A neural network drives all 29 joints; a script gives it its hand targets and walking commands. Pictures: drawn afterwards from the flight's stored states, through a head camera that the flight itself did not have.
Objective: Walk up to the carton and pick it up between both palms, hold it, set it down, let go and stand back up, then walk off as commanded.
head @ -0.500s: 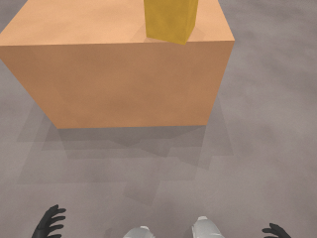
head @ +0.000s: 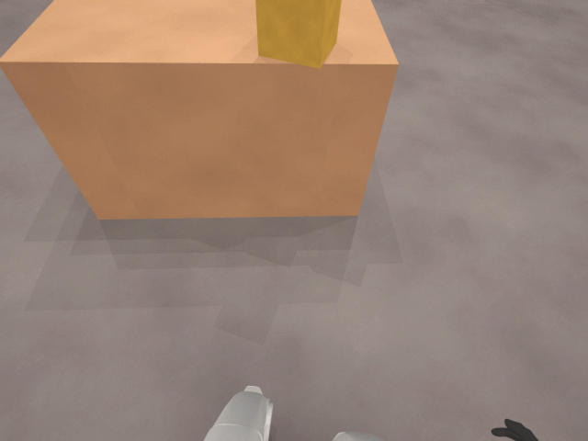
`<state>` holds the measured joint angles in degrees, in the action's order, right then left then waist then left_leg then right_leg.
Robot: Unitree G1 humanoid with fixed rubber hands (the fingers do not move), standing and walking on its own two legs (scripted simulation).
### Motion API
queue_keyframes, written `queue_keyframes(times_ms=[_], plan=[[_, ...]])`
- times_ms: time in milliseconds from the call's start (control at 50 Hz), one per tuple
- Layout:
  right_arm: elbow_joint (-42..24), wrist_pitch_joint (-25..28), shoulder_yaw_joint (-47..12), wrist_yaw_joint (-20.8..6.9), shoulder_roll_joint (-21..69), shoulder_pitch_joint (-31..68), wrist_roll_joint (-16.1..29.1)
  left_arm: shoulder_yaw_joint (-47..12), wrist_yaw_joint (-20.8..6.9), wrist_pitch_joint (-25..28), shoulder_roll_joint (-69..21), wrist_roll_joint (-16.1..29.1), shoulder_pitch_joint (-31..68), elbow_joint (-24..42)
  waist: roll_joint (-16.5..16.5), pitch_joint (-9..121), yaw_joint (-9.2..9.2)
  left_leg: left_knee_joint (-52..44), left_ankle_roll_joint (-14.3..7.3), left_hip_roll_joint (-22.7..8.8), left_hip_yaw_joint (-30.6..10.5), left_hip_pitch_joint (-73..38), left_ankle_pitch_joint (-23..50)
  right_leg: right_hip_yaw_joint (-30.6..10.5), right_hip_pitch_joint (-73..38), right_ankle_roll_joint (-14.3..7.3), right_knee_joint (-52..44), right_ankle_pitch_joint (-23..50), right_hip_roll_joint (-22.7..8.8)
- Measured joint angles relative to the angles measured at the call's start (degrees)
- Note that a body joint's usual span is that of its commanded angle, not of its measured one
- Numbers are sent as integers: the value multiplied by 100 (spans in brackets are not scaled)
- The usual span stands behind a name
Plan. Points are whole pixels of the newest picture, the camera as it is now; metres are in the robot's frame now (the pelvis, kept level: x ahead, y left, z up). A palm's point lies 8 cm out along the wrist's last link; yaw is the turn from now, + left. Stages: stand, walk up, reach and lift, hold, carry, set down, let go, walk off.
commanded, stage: walk off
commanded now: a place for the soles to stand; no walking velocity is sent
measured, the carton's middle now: (300, 11) +1.15 +0.01 +0.05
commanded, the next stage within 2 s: none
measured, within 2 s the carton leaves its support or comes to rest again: neither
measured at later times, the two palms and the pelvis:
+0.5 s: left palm out of the picture +0.05 +0.25 -0.09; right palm out of the picture -0.01 -0.36 -0.08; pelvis -0.06 -0.06 +0.00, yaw +0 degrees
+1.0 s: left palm (103, 436) +0.15 +0.27 -0.09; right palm (549, 431) +0.17 -0.34 -0.10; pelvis +0.09 -0.05 -0.01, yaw +1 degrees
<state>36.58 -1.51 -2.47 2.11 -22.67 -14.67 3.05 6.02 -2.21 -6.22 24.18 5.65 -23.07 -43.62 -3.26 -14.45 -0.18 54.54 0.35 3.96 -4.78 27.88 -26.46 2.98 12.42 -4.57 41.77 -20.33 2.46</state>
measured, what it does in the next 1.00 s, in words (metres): walks ahead: left foot, then right foot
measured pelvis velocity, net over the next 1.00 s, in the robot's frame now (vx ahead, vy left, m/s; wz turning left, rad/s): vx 0.09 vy -0.05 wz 0.02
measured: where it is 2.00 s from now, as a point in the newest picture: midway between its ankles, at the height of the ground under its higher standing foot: outside the picture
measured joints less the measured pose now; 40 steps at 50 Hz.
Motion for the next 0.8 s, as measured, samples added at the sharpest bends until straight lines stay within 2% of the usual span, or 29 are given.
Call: queue_keyframes(times_ms=[60, 120, 160, 200, 220, 240, 260, 300, 340, 380, 420, 480, 540, 580, 600, 620, 680, 720, 800], plan=[[219, -55, -1, 77, -5, -27, 0, -127, 2, 10, -5, 0, 198, 209, 50, 68, 6, 1530, 0, 103, -36, 42, -18, 31, 100, -16, -68, 181, -19], [298, -54, -3, 87, -28, -57, 1, -146, 3, 56, -7, 0, 744, 465, 57, 114, 12, 1855, 0, 102, -57, -173, 40, 98, 414, -16, -204, 459, -25], [332, -54, -3, 80, -63, -104, 1, -164, 2, 90, -10, -1, 1097, 704, 53, 124, 21, 1380, 1, 89, 25, -567, -6, 135, 652, -16, -216, 598, -26], [388, -33, -4, 64, -84, -257, 1, -203, -5, 96, -13, -8, 1405, 910, 60, 166, 32, 0, 2, 3, 338, -1268, -113, 198, 852, -4, -184, 647, -22], [415, -16, -3, 55, -95, -397, 1, -222, -16, 96, -13, -9, 1529, 1007, 81, 248, 61, -756, 2, -34, 511, -1609, -113, 272, 1032, 8, -25, 475, -18], [447, -6, -4, 52, -94, -519, 1, -217, -30, 98, -8, -9, 1654, 1088, 73, 288, 94, -1168, -99, -35, 591, -1770, -270, 339, 1257, 22, 301, 67, -36], [514, -5, -2, 40, -65, -527, 1, -164, -33, 102, -9, -9, 1714, 1107, -38, 199, 92, -1074, -235, 21, 668, -1771, -333, 259, 1384, 48, 782, -372, -60], [565, 6, -1, 39, -62, -580, -15, -193, -45, 101, -26, -9, 1521, 1104, -122, 248, 94, -826, -376, 7, 851, -1772, -363, -8, 1635, 115, 1882, -494, 43], [563, 73, -2, 39, -59, -710, -20, -250, -71, 99, -76, -9, 1252, 1155, -82, 443, 90, -826, -387, -78, 915, -1766, -366, -314, 1824, 204, 2560, -481, 112], [561, 175, -3, 39, -34, -760, -39, -203, -124, 137, -74, -8, 1114, 1162, -43, 520, 87, -946, -375, -169, 834, -1765, -296, -652, 1858, 279, 2817, -320, 80], [460, 301, -3, 39, -28, -758, -81, -74, -147, 225, -63, -9, 999, 1088, -45, 531, 85, -1109, -337, -260, 749, -1765, -215, -895, 1861, 330, 2813, -238, -62], [230, 449, -5, 36, -26, -757, -117, 38, -168, 299, -50, -9, 833, 865, -52, 536, 81, -1312, -328, -433, 686, -1766, -192, -935, 1863, 366, 2348, -243, -362], [11, 471, -7, -12, -25, -758, -129, -7, -196, 343, -48, -9, 780, 624, -54, 541, 79, -1403, -328, -610, 693, -1765, -250, -750, 1743, 369, 1104, -248, -615], [-144, 467, -6, -39, -23, -765, -134, -35, -193, 467, -48, -9, 751, 543, -54, 528, 78, -1146, -329, -728, 673, -1733, -423, -622, 1432, 420, 126, 29, -623], [-217, 462, -4, -45, -25, -761, -134, -72, -174, 537, -59, -9, 747, 515, -8, 481, 77, -723, -330, -793, 584, -1635, -482, -567, 1390, 541, 163, 423, -567], [-252, 440, -4, -60, -24, -763, -134, -139, -125, 568, -80, -10, 709, 508, 48, 467, 76, -207, -330, -787, 456, -1519, -426, -501, 1344, 627, 354, 421, -522], [-304, 259, -2, -128, -22, -767, -134, -298, 92, 620, -110, -10, 348, 641, 107, 559, 76, 904, -329, -555, 245, -1251, -486, -369, 927, 598, 467, -5, -526], [-455, 178, -4, -193, -23, -766, -134, -255, 193, 676, -108, -9, 84, 662, 126, 613, 81, 1188, -328, -480, 237, -1070, -463, -369, 695, 528, 409, -165, -554], [-642, 140, -3, -351, -60, -739, -134, -143, 344, 711, -109, -9, -169, 561, 254, 611, 83, 1184, -329, -481, 93, -699, -100, -397, 401, 525, 336, -329, -594]])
